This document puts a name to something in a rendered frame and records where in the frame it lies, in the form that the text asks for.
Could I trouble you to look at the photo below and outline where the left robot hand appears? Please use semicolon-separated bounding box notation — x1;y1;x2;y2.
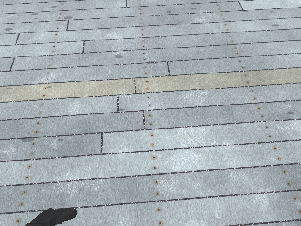
25;208;77;226

